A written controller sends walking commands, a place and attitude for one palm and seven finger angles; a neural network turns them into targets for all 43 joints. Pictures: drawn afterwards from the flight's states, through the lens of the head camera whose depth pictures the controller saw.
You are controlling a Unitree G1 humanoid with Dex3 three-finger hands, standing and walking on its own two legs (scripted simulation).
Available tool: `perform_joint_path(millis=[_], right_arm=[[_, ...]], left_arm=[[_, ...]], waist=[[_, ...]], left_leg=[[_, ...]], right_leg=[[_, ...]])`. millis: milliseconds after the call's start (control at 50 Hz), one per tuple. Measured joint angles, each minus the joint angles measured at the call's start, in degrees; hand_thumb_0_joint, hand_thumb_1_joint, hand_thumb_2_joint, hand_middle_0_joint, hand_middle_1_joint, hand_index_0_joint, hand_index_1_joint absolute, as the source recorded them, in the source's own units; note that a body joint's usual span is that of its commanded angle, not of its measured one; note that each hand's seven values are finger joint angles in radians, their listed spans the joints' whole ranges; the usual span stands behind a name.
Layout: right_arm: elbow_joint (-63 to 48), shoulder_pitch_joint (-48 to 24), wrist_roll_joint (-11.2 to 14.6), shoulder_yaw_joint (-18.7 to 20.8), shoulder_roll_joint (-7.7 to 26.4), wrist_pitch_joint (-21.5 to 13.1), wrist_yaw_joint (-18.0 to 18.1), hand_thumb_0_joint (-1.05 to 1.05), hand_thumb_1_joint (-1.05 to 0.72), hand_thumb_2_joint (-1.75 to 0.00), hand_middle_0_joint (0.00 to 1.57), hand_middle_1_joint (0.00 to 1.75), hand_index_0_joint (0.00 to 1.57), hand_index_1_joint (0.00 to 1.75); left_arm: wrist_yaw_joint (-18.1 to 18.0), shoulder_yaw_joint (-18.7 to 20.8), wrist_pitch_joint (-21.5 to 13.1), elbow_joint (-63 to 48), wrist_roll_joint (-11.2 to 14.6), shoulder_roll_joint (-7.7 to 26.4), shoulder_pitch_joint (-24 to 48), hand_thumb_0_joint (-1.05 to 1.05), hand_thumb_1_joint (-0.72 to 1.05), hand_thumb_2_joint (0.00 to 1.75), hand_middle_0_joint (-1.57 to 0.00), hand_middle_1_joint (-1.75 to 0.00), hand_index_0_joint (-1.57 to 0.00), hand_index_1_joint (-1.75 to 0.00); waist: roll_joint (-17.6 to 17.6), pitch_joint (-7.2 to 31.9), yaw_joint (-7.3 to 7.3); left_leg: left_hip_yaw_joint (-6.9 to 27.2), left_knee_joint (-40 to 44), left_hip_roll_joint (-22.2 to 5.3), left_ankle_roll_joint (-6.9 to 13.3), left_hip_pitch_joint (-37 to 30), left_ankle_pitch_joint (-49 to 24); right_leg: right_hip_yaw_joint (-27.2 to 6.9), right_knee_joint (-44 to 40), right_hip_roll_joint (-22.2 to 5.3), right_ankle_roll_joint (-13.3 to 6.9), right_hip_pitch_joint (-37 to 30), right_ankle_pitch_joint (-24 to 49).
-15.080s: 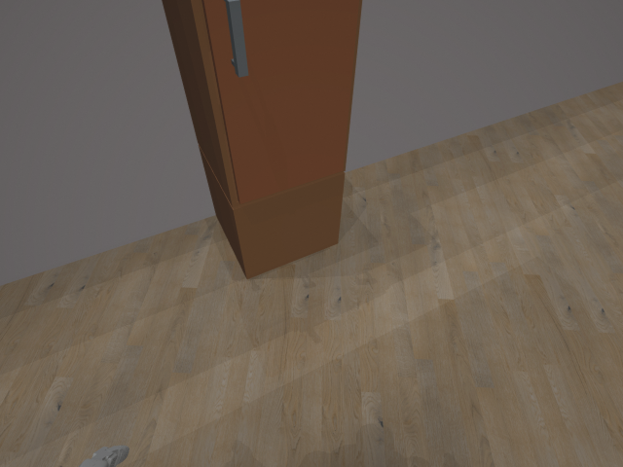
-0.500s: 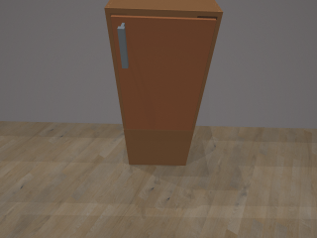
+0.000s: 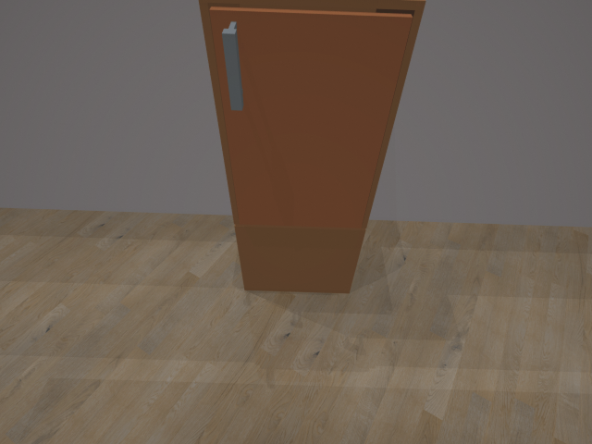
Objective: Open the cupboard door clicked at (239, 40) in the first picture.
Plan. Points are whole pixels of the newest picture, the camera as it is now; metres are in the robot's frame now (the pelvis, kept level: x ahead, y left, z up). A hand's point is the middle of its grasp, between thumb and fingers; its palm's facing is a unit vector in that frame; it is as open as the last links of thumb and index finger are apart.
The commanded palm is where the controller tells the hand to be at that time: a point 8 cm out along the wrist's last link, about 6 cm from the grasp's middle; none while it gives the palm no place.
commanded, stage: look again from close up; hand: left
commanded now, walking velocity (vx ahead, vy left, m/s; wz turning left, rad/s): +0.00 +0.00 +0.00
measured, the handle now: (235, 67) +0.74 +0.17 +0.15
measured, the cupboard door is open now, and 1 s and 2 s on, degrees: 0 0 0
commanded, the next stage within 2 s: shuffle to correct the standing spot in 0.36 s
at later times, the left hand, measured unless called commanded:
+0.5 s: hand out of the picture -0.02 +0.13 -0.17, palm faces +0.02 -0.99 -0.16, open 7.4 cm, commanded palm none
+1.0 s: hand out of the picture +0.12 +0.16 -0.18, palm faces +0.04 -0.99 -0.14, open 7.4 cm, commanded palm none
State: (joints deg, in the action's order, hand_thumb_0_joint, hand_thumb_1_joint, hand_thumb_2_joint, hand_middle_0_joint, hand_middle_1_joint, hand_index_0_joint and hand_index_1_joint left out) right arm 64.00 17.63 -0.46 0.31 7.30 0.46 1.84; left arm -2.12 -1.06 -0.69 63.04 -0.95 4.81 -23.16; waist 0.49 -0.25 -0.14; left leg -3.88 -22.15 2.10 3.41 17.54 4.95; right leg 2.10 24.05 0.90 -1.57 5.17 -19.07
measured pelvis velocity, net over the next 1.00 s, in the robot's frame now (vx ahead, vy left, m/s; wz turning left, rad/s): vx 0.13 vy -0.01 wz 0.00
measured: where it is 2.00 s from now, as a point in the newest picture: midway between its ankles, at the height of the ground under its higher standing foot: outside the picture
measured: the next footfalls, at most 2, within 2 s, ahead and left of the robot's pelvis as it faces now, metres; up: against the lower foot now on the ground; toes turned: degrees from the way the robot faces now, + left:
right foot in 1.24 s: +0.32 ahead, -0.17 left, +0.00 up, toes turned -7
left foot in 1.70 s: +0.26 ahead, +0.07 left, +0.00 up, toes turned +5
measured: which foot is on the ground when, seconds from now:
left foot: down 0.00-1.00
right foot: down 0.00-0.80, up 0.82-1.00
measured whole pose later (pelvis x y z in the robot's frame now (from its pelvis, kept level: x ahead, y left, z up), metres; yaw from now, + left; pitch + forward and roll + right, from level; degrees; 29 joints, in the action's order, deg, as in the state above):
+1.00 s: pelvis +0.13 -0.01 +0.00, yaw +0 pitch +0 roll +0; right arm 62.8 21.4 -0.8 -0.1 5.2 -4.3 1.8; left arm 0.0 2.4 -0.5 60.6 -1.9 8.2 -18.8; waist 1.7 -1.2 0.1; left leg -6.9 -23.9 0.1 2.9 8.6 15.7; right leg 2.0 65.6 -4.1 -1.0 30.7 -16.6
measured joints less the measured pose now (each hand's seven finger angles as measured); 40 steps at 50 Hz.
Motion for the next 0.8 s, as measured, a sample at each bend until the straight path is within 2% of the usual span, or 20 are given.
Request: perform_joint_path(millis=[240,520,620,740,760,780,800], right_arm=[[0.0,-0.5,0.1,-0.3,0.9,-0.5,-0.1,0.01,-0.93,-0.9,0.2,0.3,0.2,0.3],[0.8,-0.4,0.1,-0.9,0.5,-0.7,-0.1,0.01,-0.92,-0.9,0.2,0.3,0.2,0.3],[0.7,1.0,-0.3,-0.6,0.4,-0.5,-0.7,0.01,-0.91,-0.9,0.2,0.3,0.2,0.3],[0.2,2.3,-0.6,0.1,0.2,-0.5,-1.1,0.01,-0.91,-0.9,0.2,0.3,0.2,0.3],[-0.1,2.0,-0.6,0.1,0.1,-0.8,-1.0,0.01,-0.91,-0.9,0.2,0.3,0.2,0.3],[-0.4,1.5,-0.6,0.2,0.0,-1.3,-0.9,0.01,-0.91,-0.9,0.2,0.3,0.2,0.3],[-0.9,0.9,-0.8,0.2,-0.1,-2.0,-0.7,0.01,-0.91,-0.9,0.2,0.3,0.2,0.3]], left_arm=[[-0.3,0.2,-0.1,0.0,0.1,1.9,0.5,0.0,0.91,0.9,-0.2,-0.3,-0.2,-0.29],[-0.3,-0.2,-0.3,-0.1,0.2,1.3,0.8,0.0,0.91,0.9,-0.2,-0.3,-0.2,-0.29],[0.4,0.5,0.0,-0.1,0.0,1.2,-0.8,0.0,0.91,0.9,-0.2,-0.3,-0.2,-0.29],[0.6,1.7,-0.9,0.5,-0.9,1.6,-4.3,0.0,0.91,0.9,-0.2,-0.3,-0.2,-0.29],[0.6,1.8,-1.0,0.8,-0.9,1.7,-4.8,0.0,0.91,0.9,-0.2,-0.3,-0.2,-0.29],[0.7,1.8,-1.0,1.2,-0.8,1.9,-5.3,0.0,0.91,0.9,-0.2,-0.3,-0.2,-0.29],[0.8,1.9,-0.8,1.8,-0.6,1.9,-5.4,0.0,0.91,0.9,-0.2,-0.3,-0.2,-0.29]], waist=[[-0.4,0.4,-0.36],[-0.1,-0.4,-0.21],[0.0,0.5,0.01],[0.7,1.1,0.85],[1.3,0.7,0.98],[2.3,0.2,1.02],[3.1,-0.2,0.87]], left_leg=[[-0.3,-0.4,-0.4,-0.7,-1.1,0.9],[0.1,-1.7,-1.3,-1.7,-1.4,2.5],[0.6,-7.5,-2.1,-2.0,0.2,6.7],[-0.8,-18.0,-3.8,-1.3,2.8,16.7],[-1.5,-17.2,-3.6,-1.0,2.3,16.4],[-2.4,-16.2,-3.1,-0.7,1.3,13.2],[-3.3,-16.2,-2.6,-0.4,0.5,12.9]], right_leg=[[-0.4,-0.2,0.4,-0.6,-1.2,-0.5],[-0.3,-1.1,1.3,-1.5,-2.6,-1.0],[0.1,0.1,2.1,-2.2,-3.3,-3.1],[1.0,1.1,2.7,-2.2,-6.3,-6.9],[0.9,2.0,2.3,-2.0,-6.6,-7.9],[0.5,4.4,1.4,-1.8,-6.2,-9.2],[0.1,9.6,0.5,-1.8,-4.2,-9.9]])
